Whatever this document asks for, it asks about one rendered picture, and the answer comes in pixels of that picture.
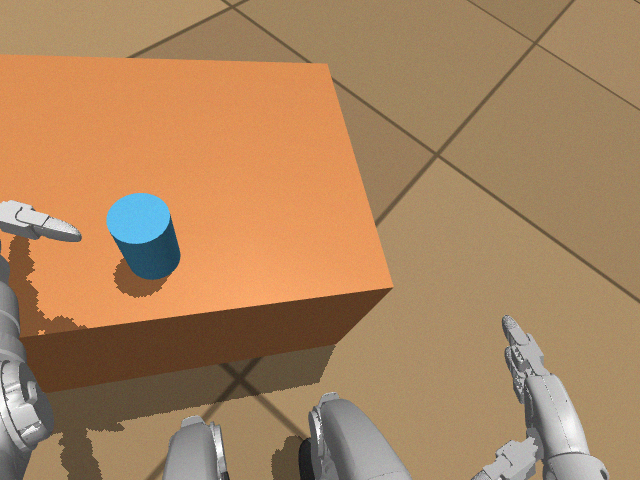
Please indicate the left robot hand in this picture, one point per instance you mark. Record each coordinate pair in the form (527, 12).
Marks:
(22, 220)

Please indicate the right robot hand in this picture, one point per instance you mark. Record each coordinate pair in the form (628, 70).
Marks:
(553, 426)

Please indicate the left robot arm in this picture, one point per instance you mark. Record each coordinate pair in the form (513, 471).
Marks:
(26, 416)

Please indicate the right robot foot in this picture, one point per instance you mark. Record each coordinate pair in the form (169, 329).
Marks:
(305, 463)

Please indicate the right robot arm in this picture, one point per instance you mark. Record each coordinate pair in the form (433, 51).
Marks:
(574, 466)

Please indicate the can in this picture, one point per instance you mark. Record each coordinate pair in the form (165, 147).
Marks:
(142, 228)

